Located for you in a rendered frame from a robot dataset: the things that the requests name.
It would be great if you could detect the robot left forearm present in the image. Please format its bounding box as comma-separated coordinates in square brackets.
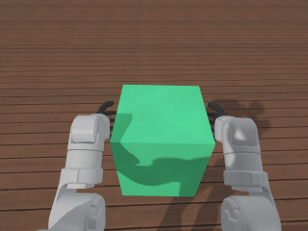
[48, 114, 110, 228]

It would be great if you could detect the left robot hand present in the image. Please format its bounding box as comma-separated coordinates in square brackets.
[96, 101, 117, 138]

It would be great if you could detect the robot right forearm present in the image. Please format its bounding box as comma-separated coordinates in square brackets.
[214, 115, 282, 231]

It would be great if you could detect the right robot upper arm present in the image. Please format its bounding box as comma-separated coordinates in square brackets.
[220, 195, 281, 231]

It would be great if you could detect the carton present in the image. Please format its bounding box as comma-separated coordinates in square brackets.
[110, 85, 216, 197]

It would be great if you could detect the left robot upper arm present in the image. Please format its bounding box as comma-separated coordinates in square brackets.
[37, 192, 106, 231]

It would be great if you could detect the right robot hand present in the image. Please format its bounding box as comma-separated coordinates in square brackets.
[207, 102, 227, 140]

